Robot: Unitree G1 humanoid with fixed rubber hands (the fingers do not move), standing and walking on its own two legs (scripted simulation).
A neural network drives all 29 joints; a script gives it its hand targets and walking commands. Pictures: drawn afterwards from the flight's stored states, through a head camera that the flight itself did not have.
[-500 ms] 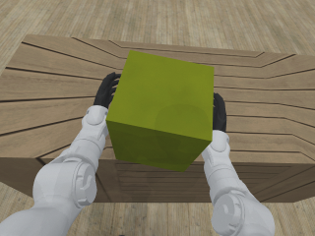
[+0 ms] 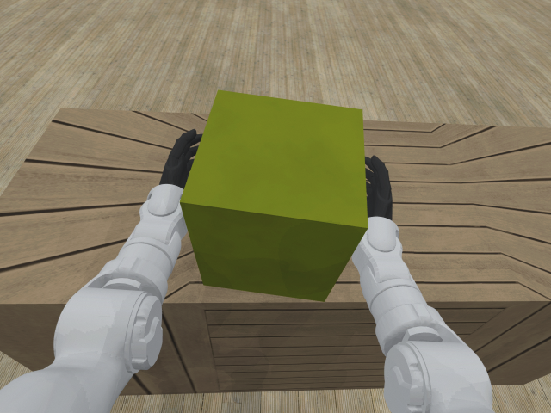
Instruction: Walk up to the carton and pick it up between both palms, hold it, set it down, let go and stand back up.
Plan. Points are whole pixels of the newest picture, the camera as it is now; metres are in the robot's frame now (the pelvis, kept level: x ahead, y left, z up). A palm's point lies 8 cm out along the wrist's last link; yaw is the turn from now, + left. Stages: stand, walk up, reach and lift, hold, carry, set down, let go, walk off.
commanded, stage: reach and lift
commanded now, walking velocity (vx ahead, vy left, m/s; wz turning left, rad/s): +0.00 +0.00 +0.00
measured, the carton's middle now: (275, 205) +0.42 +0.02 +0.08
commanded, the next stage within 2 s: none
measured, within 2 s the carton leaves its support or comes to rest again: neither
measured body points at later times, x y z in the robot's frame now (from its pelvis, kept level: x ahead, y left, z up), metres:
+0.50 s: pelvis -0.01 -0.01 +0.00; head -0.04 +0.04 +0.45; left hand +0.41 +0.17 +0.17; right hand +0.40 -0.14 +0.17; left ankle +0.03 +0.12 -0.74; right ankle -0.02 -0.13 -0.74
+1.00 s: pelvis -0.02 -0.01 +0.00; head -0.06 +0.02 +0.45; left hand +0.37 +0.17 +0.19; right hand +0.38 -0.14 +0.19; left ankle +0.03 +0.12 -0.74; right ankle -0.02 -0.13 -0.74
